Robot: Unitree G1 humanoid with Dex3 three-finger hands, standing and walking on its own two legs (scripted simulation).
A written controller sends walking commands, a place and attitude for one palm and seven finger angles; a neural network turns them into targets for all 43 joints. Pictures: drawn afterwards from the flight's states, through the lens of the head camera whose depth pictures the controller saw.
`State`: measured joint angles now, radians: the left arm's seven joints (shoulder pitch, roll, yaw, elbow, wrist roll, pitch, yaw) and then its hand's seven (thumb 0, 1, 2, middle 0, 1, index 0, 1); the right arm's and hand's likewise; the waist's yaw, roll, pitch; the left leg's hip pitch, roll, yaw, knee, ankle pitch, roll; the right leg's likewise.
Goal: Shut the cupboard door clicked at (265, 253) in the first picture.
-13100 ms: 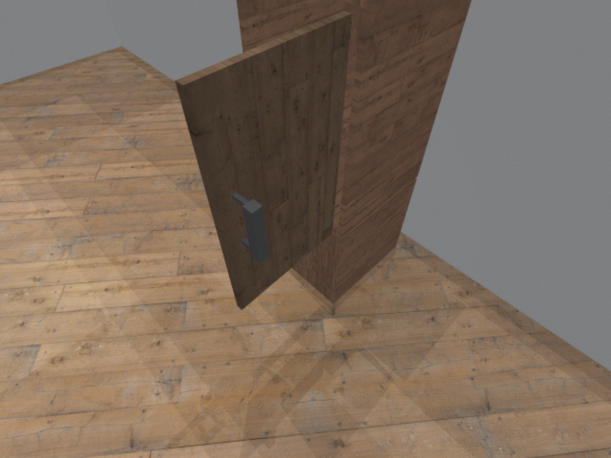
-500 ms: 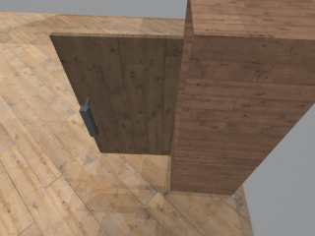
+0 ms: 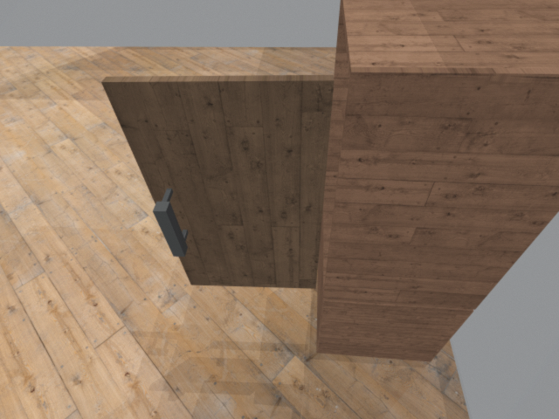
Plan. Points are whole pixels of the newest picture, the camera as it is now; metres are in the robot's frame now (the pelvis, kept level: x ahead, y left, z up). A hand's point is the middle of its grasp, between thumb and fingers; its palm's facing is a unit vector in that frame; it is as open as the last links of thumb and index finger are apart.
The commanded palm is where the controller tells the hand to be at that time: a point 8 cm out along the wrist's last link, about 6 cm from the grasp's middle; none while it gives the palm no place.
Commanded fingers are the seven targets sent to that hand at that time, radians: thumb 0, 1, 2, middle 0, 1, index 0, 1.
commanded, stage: look again from close up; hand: left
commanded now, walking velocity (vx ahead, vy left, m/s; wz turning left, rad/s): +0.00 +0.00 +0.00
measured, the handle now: (174, 222) +0.49 +0.25 -0.05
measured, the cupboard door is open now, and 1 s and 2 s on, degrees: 92 92 92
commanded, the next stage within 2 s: raise the hand and make a fist in 0.14 s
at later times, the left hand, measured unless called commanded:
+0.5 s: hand (183, 364) +0.20 +0.15 -0.01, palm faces +0.11 -0.99 +0.00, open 6.9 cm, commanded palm +0.11 +0.21 -0.07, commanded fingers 0.00 0.90 0.90 -0.44 -0.56 -0.44 -0.56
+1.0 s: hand (176, 402) +0.17 +0.17 -0.06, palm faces -0.03 -1.00 -0.03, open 4.5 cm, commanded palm +0.13 +0.23 -0.06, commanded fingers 0.00 0.90 0.90 -0.90 -1.06 -0.90 -1.06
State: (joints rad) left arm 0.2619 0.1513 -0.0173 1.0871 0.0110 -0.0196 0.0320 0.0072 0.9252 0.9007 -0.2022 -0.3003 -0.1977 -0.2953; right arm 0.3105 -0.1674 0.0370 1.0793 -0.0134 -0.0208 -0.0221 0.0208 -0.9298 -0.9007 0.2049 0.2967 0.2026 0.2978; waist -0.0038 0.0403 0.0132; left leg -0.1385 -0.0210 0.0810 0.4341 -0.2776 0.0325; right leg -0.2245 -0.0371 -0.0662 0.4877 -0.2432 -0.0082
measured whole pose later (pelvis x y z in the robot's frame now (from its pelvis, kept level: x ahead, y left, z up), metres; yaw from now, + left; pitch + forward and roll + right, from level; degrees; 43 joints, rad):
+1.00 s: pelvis -0.05 -0.02 -0.11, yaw +2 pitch +17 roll -2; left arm 0.40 0.24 0.16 -0.03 -0.29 -0.34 -0.32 0.02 0.90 0.90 -0.72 -0.87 -0.72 -0.86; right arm 0.24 -0.17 0.02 0.53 0.04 -0.20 -0.06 0.02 -0.90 -0.90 0.21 0.30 0.21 0.30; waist 0.00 0.04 -0.14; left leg -0.98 0.04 0.00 1.26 -0.57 0.01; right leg -1.00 -0.03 -0.14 1.20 -0.49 -0.05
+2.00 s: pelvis -0.02 +0.00 -0.09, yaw +2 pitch +17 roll -2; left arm 0.39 0.25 0.16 -0.03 -0.28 -0.39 -0.27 0.02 0.90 0.90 -1.30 -1.50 -1.29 -1.50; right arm 0.28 -0.25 0.01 0.48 0.02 -0.16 -0.05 0.02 -0.90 -0.90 0.21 0.30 0.21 0.30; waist -0.01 0.03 -0.16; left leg -0.91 0.02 0.02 1.19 -0.58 0.04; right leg -0.93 -0.04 -0.12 1.13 -0.49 -0.02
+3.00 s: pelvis -0.03 -0.01 -0.09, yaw +1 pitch +18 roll -1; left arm -0.26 0.32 0.28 0.57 -0.24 -0.41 -0.29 0.02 0.90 0.90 -1.30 -1.50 -1.30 -1.50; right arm 0.28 -0.27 0.01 0.59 0.03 -0.11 -0.05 0.01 -0.90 -0.90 0.21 0.30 0.20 0.30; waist -0.05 0.02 -0.14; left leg -0.92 0.02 0.04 1.13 -0.53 0.03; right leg -0.96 -0.03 -0.10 1.09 -0.45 -0.03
